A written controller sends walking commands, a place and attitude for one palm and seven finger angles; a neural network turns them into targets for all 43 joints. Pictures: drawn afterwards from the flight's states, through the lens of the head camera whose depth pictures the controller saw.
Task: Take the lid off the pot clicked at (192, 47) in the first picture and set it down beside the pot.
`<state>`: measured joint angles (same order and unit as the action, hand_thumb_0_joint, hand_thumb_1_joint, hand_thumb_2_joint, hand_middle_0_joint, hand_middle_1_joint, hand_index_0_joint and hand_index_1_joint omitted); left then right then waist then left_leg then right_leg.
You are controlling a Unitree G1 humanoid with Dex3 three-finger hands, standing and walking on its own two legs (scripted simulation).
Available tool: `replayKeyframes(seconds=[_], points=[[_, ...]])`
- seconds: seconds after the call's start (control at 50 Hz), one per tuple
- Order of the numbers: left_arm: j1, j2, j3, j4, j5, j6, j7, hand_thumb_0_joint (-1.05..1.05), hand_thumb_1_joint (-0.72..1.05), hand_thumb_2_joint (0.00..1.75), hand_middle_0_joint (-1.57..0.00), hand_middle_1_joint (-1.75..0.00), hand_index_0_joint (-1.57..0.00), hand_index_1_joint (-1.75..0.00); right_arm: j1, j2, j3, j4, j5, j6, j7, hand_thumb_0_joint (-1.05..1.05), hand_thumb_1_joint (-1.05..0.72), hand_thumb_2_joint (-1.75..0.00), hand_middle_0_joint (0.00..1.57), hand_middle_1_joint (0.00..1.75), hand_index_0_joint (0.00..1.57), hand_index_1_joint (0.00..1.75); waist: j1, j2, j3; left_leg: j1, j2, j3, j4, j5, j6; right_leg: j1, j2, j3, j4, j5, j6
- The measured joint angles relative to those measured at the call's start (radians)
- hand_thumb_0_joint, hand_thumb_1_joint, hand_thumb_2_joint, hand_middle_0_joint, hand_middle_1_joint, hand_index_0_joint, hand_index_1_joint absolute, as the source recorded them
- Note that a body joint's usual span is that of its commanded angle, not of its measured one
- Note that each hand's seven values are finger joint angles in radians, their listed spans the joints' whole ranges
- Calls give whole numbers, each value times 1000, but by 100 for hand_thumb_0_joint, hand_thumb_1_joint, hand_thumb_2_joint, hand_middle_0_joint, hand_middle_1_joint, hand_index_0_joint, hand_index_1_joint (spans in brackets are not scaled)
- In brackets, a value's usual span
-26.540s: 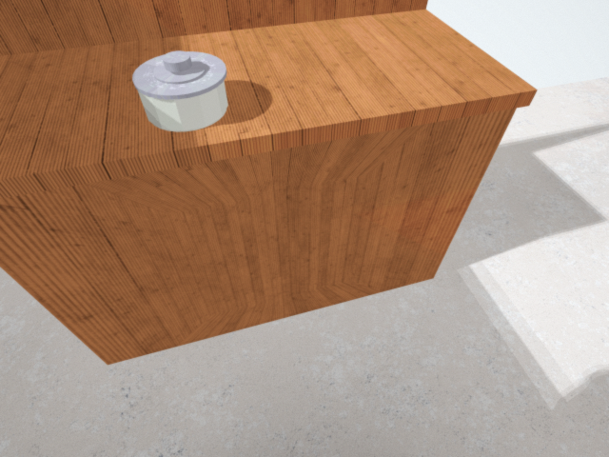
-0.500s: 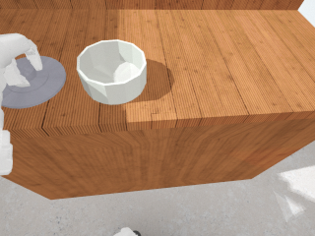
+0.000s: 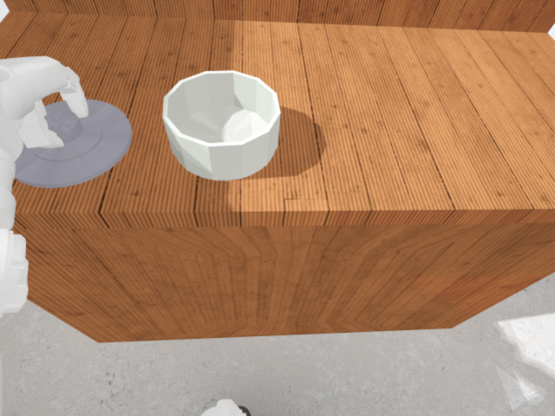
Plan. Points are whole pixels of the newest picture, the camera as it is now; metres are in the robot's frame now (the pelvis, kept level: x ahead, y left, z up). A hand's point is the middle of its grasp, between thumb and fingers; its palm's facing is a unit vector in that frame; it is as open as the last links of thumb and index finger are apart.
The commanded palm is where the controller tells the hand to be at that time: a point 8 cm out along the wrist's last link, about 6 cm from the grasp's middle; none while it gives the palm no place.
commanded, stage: open the fingers wide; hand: left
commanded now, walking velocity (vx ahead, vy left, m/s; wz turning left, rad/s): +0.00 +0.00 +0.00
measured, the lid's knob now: (61, 126) +0.50 +0.30 +0.11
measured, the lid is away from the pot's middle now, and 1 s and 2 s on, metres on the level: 0.23 0.23 0.23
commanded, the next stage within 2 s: raise the empty hand in 0.46 s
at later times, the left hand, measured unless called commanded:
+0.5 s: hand (53, 116) +0.49 +0.29 +0.15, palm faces -0.37 -0.08 -0.93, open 11.0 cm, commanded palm +0.50 +0.29 +0.21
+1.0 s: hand (20, 95) +0.48 +0.30 +0.19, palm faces -0.33 -0.09 -0.94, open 11.0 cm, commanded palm +0.49 +0.29 +0.26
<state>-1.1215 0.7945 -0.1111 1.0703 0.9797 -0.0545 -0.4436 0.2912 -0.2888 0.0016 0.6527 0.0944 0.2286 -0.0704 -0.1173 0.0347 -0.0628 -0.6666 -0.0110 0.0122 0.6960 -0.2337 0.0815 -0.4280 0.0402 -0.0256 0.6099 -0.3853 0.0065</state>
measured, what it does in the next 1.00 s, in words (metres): stands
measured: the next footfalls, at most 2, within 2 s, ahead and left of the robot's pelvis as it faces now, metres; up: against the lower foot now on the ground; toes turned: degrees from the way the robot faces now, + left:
none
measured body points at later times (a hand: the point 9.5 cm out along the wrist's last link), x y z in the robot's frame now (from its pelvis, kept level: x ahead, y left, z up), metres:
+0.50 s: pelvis +0.00 +0.01 +0.00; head +0.07 +0.03 +0.44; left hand +0.50 +0.29 +0.20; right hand -0.01 -0.27 -0.12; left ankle +0.06 +0.06 -0.72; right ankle -0.06 -0.14 -0.72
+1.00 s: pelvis -0.01 +0.02 +0.00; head +0.05 +0.04 +0.45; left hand +0.49 +0.31 +0.24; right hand +0.03 -0.27 -0.11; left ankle +0.06 +0.06 -0.72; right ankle -0.06 -0.14 -0.72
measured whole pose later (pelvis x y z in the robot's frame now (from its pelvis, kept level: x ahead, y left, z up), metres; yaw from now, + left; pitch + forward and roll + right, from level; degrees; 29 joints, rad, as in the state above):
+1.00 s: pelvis -0.01 +0.02 +0.00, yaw +0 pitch +11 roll -4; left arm -1.24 0.78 -0.16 1.10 0.99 0.00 -0.48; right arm 0.33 -0.28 0.00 0.67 0.09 0.20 -0.06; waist -0.12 0.04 -0.07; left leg -0.64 -0.03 0.02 0.67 -0.21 0.10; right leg -0.40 0.02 -0.02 0.58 -0.37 0.01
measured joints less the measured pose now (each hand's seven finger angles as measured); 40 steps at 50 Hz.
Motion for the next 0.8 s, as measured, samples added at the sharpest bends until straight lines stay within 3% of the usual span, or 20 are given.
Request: replayKeyframes(seconds=[0.14,0.34,0.58,0.8], points=[[-21,-14,-26,13,-1,11,-3,-1,7,84,-52,-79,-52,-79,18,3,-1,13,-2,0,4,1,-90,-90,20,30,20,30,3,1,0,-6,-5,0,2,3,5,-6,-5,-1,6,-1,2],[-45,-19,-31,36,16,14,10,0,-7,87,-49,-68,-48,-68,50,10,0,27,-7,-14,2,1,-90,-90,20,30,20,30,-13,3,-2,-16,-5,7,0,7,10,-20,-6,6,7,4,-1],[-46,-14,-1,77,27,22,24,0,-12,90,-50,-61,-49,-61,73,8,0,26,-8,-17,2,1,-90,-90,20,30,20,30,-29,6,-9,-10,-3,18,-5,7,16,-18,-6,18,1,9,6],[-64,6,-14,37,22,30,-3,0,-13,92,-51,-58,-51,-58,69,6,-3,20,-7,-24,1,1,-90,-90,20,30,20,30,-18,1,-10,6,-7,13,-18,12,17,4,-8,13,-19,16,1]])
